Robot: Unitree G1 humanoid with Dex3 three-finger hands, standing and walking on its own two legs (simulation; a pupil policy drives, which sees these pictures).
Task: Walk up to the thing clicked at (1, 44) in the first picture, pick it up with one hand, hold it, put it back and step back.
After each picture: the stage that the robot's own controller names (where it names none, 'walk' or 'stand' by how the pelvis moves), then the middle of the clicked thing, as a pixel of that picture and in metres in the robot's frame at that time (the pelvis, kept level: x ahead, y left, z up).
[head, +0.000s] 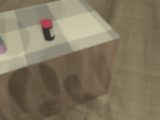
stand; out of the picture +0.68 +0.49 +0.01
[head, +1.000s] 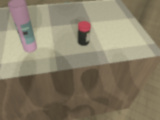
walk; (24, 28) +0.64 +0.29 +0.03
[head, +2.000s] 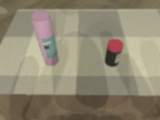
stand; (46, 41) +0.53 +0.18 +0.04
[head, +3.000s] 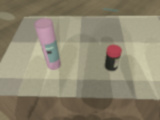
stand; (49, 46) +0.55 +0.18 +0.02
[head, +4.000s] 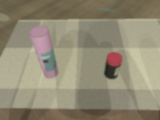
stand; (46, 55) +0.49 +0.18 +0.01
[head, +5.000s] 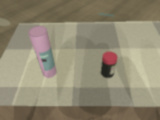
stand; (44, 54) +0.52 +0.20 +0.01
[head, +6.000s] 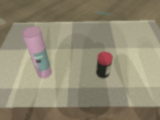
stand; (39, 55) +0.51 +0.22 +0.01
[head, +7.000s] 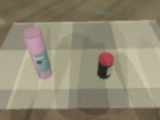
stand; (39, 56) +0.50 +0.21 +0.01
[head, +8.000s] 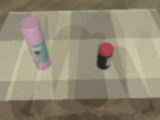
rise first; (37, 46) +0.52 +0.22 +0.01
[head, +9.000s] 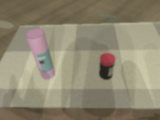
go down; (42, 56) +0.51 +0.23 +0.02
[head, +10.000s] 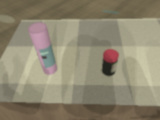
go down; (44, 51) +0.52 +0.21 +0.02
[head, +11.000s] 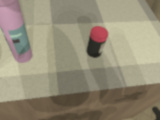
go down; (15, 33) +0.50 +0.21 +0.08
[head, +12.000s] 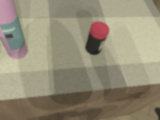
close in; (8, 27) +0.50 +0.21 +0.09
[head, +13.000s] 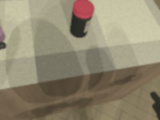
close; out of the picture +0.53 +0.23 +0.13
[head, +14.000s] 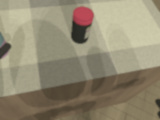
lift; out of the picture +0.49 +0.23 +0.12
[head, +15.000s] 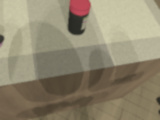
lift; out of the picture +0.50 +0.23 +0.13
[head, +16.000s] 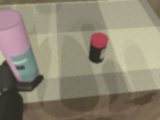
lift; (20, 57) +0.37 +0.18 +0.15
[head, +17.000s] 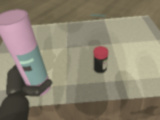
hold; (28, 59) +0.33 +0.16 +0.20
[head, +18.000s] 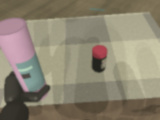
hold; (26, 66) +0.33 +0.17 +0.17
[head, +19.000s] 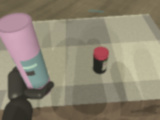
crouch; (30, 62) +0.32 +0.16 +0.18
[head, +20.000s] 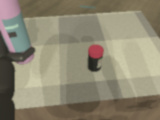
crouch; (12, 26) +0.44 +0.20 +0.21
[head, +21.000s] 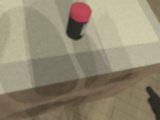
lower; out of the picture +0.53 +0.25 +0.10
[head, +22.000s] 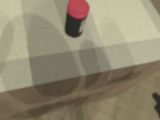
lower; out of the picture +0.53 +0.25 +0.12
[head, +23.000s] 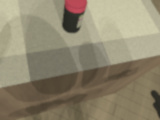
lower; out of the picture +0.54 +0.24 +0.13
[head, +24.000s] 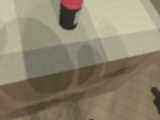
lower; out of the picture +0.54 +0.25 +0.13
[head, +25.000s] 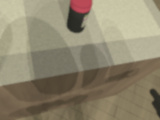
loosen; out of the picture +0.54 +0.24 +0.13
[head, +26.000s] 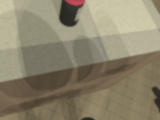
sink last; out of the picture +0.54 +0.25 +0.13
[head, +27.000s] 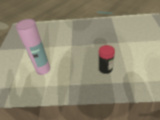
sink last; (35, 50) +0.51 +0.23 +0.07
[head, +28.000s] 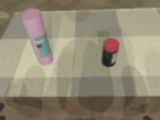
stand; (39, 40) +0.53 +0.22 +0.06
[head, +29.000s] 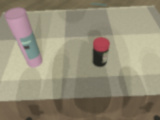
stand; (26, 41) +0.52 +0.24 +0.08
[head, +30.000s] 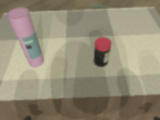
stand; (28, 41) +0.52 +0.24 +0.08
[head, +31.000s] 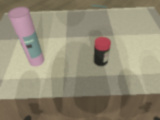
stand; (29, 40) +0.53 +0.24 +0.08
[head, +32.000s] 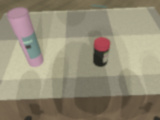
stand; (28, 40) +0.53 +0.24 +0.08
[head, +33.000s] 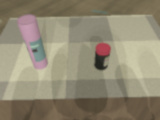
stand; (34, 45) +0.54 +0.23 +0.05
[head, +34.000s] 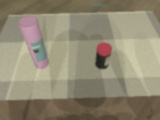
walk; (36, 45) +0.54 +0.22 +0.02
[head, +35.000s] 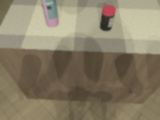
walk; (48, 3) +0.76 +0.20 +0.03
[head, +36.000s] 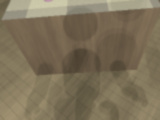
walk; out of the picture +1.04 +0.30 +0.04
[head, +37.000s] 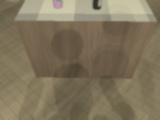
stand; out of the picture +1.13 +0.22 +0.02
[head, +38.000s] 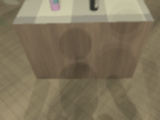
stand; out of the picture +1.13 +0.22 +0.01
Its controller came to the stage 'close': yes
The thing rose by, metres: 0.22
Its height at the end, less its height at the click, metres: +0.00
